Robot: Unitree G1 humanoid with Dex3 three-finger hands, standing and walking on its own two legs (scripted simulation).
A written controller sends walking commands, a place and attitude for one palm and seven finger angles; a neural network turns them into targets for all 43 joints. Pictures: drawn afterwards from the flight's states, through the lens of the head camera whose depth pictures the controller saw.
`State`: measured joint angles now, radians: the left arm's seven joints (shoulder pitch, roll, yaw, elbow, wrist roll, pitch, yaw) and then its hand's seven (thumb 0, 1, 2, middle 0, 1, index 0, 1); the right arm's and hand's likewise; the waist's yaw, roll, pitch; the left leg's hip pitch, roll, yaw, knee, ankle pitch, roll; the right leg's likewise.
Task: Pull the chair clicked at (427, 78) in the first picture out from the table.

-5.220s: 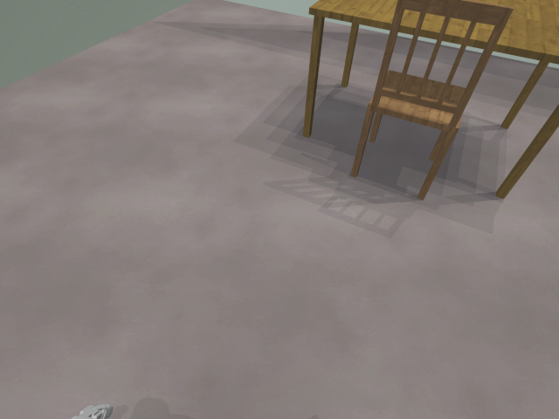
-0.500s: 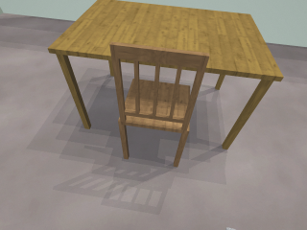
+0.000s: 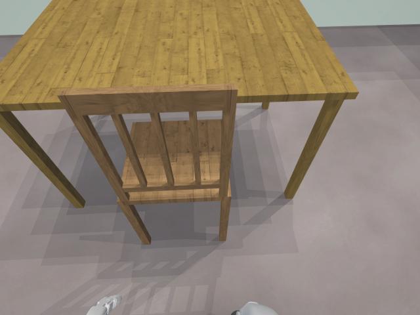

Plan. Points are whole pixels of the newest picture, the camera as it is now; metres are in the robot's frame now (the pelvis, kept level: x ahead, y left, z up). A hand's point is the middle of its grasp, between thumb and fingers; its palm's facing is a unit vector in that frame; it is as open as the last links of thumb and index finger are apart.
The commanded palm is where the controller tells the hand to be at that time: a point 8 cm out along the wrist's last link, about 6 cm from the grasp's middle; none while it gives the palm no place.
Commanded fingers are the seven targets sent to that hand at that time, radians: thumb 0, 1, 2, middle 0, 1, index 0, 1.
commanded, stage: come to a stop and stand still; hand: left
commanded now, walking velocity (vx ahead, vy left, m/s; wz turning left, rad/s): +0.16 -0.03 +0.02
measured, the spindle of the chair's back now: (164, 153) +0.52 +0.14 -0.07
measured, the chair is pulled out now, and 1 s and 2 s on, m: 0.00 0.00 0.00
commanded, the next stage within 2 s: look again from close up in 1.82 s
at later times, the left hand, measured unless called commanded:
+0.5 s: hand out of the picture +0.10 +0.20 -0.17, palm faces +0.06 -0.98 -0.18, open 7.3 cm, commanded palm none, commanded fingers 0.00 0.90 0.90 -0.20 -0.30 -0.20 -0.30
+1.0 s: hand out of the picture +0.01 +0.14 -0.14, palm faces +0.01 -0.98 -0.20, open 7.4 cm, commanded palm none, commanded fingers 0.00 0.90 0.90 -0.20 -0.30 -0.20 -0.30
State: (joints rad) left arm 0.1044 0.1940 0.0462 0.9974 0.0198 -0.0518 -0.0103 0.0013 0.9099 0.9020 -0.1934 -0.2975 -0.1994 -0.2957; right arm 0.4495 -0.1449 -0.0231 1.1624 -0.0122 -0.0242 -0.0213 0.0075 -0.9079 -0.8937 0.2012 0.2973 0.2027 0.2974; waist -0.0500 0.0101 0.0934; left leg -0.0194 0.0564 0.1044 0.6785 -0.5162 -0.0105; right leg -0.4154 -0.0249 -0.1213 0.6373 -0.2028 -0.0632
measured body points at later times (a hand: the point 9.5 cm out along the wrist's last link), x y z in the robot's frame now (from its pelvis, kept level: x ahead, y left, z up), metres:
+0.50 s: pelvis +0.07 +0.02 +0.02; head +0.09 +0.05 +0.46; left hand +0.10 +0.26 -0.15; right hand +0.13 -0.21 -0.13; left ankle +0.10 +0.12 -0.72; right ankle +0.06 -0.09 -0.70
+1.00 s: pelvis +0.03 -0.03 +0.03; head +0.02 -0.05 +0.48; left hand +0.01 +0.19 -0.13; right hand +0.01 -0.26 -0.14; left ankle +0.06 +0.12 -0.70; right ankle -0.04 -0.12 -0.72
